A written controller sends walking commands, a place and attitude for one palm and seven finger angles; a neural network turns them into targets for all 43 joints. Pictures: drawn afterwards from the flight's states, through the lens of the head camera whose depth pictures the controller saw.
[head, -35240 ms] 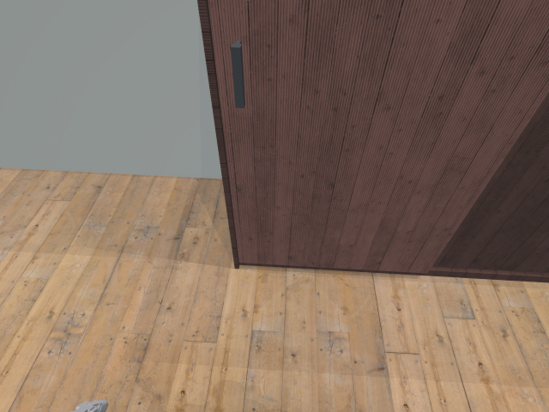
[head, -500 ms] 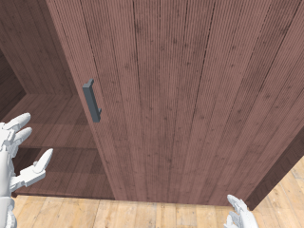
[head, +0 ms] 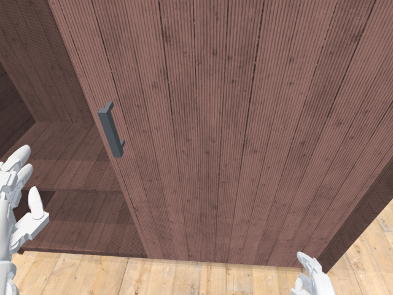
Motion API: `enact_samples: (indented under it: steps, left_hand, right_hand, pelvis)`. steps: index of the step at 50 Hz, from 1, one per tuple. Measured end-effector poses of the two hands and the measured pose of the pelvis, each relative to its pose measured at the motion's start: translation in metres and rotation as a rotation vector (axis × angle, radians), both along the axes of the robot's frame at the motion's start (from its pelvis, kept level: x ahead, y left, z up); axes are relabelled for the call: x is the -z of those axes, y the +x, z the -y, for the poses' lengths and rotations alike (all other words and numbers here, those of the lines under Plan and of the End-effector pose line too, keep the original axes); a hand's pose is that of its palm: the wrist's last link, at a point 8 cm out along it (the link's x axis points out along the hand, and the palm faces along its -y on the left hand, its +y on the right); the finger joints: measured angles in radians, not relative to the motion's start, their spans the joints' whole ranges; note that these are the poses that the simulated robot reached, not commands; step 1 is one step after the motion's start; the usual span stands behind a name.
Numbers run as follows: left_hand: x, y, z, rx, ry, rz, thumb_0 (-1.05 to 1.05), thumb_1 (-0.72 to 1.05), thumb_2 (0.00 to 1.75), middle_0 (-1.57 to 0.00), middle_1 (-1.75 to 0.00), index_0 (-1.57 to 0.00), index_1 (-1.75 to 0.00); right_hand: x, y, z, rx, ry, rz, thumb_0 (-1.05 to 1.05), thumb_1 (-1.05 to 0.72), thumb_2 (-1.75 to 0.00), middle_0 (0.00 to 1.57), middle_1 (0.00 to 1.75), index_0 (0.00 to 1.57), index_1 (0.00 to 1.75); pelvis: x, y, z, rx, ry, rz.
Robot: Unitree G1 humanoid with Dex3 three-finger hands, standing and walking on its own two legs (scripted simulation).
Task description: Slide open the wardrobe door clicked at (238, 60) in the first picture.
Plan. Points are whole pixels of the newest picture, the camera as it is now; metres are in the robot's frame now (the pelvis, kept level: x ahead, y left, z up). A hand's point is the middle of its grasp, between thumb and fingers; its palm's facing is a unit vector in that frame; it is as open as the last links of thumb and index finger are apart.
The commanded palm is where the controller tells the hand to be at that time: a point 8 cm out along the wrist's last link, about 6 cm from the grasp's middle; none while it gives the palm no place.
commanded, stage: step back with the hand held close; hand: left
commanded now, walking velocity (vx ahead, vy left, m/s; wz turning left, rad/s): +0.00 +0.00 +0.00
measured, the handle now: (114, 129) +0.45 +0.28 +0.11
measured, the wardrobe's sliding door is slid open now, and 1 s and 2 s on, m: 0.69 0.69 0.69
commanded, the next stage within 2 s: stop stepping back and stand still in 0.90 s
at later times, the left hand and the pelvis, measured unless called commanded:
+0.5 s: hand (7, 236) +0.14 +0.30 +0.16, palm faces +0.44 -0.78 -0.44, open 7.4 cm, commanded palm +0.09 +0.34 +0.17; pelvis -0.05 +0.04 -0.01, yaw +0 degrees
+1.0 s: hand out of the picture +0.03 +0.37 +0.16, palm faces +0.56 -0.75 -0.34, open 7.4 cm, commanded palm -0.03 +0.40 +0.17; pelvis -0.14 +0.09 -0.03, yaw +4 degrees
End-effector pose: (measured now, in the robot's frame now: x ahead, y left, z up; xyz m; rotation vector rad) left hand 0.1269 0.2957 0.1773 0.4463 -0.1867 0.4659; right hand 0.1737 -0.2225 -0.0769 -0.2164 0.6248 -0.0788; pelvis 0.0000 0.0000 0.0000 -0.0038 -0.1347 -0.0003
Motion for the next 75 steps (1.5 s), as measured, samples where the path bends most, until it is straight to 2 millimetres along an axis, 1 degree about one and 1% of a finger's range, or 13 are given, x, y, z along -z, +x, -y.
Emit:
enact_samples:
  steps: [7, 16, 23, 31, 40, 45, 50, 55, 60, 63, 69, 71, 75]
  left_hand:
    - [-0.004, 0.002, -0.001, 0.000, 0.021, 0.015, 0.02, 0.88, 0.90, -0.21, -0.31, -0.21, -0.31]
    - [0.001, -0.001, -0.005, 0.058, 0.060, -0.029, 0.01, 0.89, 0.90, -0.21, -0.31, -0.21, -0.31]
    - [0.001, -0.027, -0.028, 0.064, 0.088, -0.015, 0.01, 0.88, 0.90, -0.21, -0.31, -0.21, -0.31]
    - [-0.001, -0.048, -0.065, 0.001, 0.107, 0.036, 0.01, 0.88, 0.90, -0.21, -0.31, -0.21, -0.31]
    - [-0.002, -0.096, -0.081, -0.018, 0.147, 0.034, 0.01, 0.88, 0.90, -0.21, -0.31, -0.21, -0.31]
    - [-0.003, -0.127, -0.091, -0.044, 0.135, 0.097, 0.01, 0.88, 0.90, -0.21, -0.31, -0.21, -0.31]
    - [0.006, -0.143, -0.106, -0.030, 0.087, 0.192, 0.01, 0.88, 0.90, -0.21, -0.31, -0.21, -0.31]
    - [0.000, -0.171, -0.120, 0.012, 0.105, 0.232, 0.01, 0.88, 0.90, -0.21, -0.31, -0.21, -0.31]
    - [-0.002, -0.236, -0.135, -0.011, 0.162, 0.243, 0.01, 0.88, 0.90, -0.21, -0.31, -0.21, -0.31]
    - [0.001, -0.262, -0.156, -0.051, 0.091, 0.281, 0.01, 0.88, 0.90, -0.21, -0.31, -0.21, -0.31]
    - [0.006, -0.268, -0.202, -0.109, -0.016, 0.330, 0.01, 0.88, 0.90, -0.20, -0.30, -0.20, -0.31]
    - [0.003, -0.267, -0.204, -0.062, -0.012, 0.274, 0.01, 0.89, 0.90, -0.20, -0.30, -0.20, -0.30]
    - [-0.008, -0.277, -0.192, 0.066, 0.000, 0.169, 0.02, 0.89, 0.90, -0.20, -0.30, -0.20, -0.30]
  right_hand:
    - [0.002, -0.001, 0.004, 0.006, -0.003, -0.015, 0.01, -0.90, -0.90, 0.20, 0.30, 0.20, 0.30]
    - [-0.004, -0.016, 0.006, 0.072, -0.023, -0.013, 0.01, -0.90, -0.90, 0.20, 0.30, 0.20, 0.30]
    - [-0.002, -0.048, -0.007, 0.098, -0.053, -0.034, 0.01, -0.90, -0.90, 0.20, 0.30, 0.20, 0.30]
    - [0.006, -0.086, -0.041, 0.069, -0.068, -0.097, 0.01, -0.90, -0.90, 0.20, 0.30, 0.20, 0.30]
    - [0.008, -0.097, -0.073, -0.015, -0.056, -0.073, 0.01, -0.90, -0.90, 0.20, 0.30, 0.20, 0.30]
    - [0.002, -0.099, -0.082, -0.060, -0.092, -0.041, 0.01, -0.90, -0.90, 0.21, 0.30, 0.21, 0.30]
    - [-0.003, -0.113, -0.089, -0.052, -0.147, -0.009, 0.01, -0.90, -0.90, 0.21, 0.30, 0.21, 0.30]
    - [-0.008, -0.142, -0.106, -0.052, -0.123, 0.028, 0.01, -0.90, -0.90, 0.20, 0.30, 0.20, 0.30]
    - [-0.001, -0.178, -0.130, -0.106, -0.100, 0.031, 0.01, -0.90, -0.90, 0.20, 0.30, 0.20, 0.30]
    - [0.001, -0.209, -0.145, -0.107, -0.127, -0.049, 0.01, -0.90, -0.90, 0.20, 0.30, 0.20, 0.30]
    - [0.002, -0.263, -0.179, -0.080, -0.131, -0.055, 0.01, -0.90, -0.90, 0.20, 0.30, 0.21, 0.30]
    - [-0.005, -0.283, -0.191, -0.056, -0.087, -0.058, 0.01, -0.90, -0.90, 0.20, 0.30, 0.21, 0.30]
    - [-0.025, -0.321, -0.208, -0.014, -0.045, -0.075, 0.01, -0.90, -0.90, 0.21, 0.30, 0.21, 0.30]
  pelvis:
    - [0.001, -0.002, 0.002, -0.004, -0.006, -0.018]
    - [0.007, -0.022, -0.010, 0.008, -0.014, -0.082]
    - [0.011, -0.043, -0.029, 0.004, -0.034, -0.088]
    - [0.010, -0.067, -0.053, -0.014, -0.048, -0.099]
    - [0.013, -0.098, -0.065, -0.067, -0.051, -0.089]
    - [0.018, -0.119, -0.073, -0.073, -0.054, -0.079]
    - [0.028, -0.144, -0.087, -0.070, -0.083, -0.062]
    - [0.031, -0.178, -0.096, -0.113, -0.103, -0.040]
    - [0.041, -0.213, -0.110, -0.111, -0.053, -0.064]
    - [0.033, -0.227, -0.126, -0.100, -0.060, -0.053]
    - [0.028, -0.271, -0.161, -0.091, -0.064, -0.042]
    - [0.018, -0.283, -0.166, -0.074, -0.063, -0.039]
    - [-0.005, -0.301, -0.176, -0.029, -0.068, -0.051]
